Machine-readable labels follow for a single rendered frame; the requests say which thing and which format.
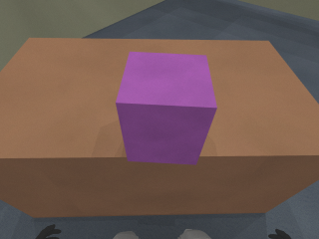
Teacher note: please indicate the robot left hand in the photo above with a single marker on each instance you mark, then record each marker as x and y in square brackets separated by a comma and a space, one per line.
[49, 230]

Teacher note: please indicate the pedestal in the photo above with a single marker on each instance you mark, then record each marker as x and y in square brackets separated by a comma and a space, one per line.
[62, 152]

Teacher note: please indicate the right robot thigh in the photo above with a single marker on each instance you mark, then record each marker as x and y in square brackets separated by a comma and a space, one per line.
[193, 234]

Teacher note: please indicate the carton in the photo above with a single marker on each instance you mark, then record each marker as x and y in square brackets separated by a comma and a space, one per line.
[166, 105]

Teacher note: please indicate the robot right hand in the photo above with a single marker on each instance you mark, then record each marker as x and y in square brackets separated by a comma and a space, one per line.
[280, 235]

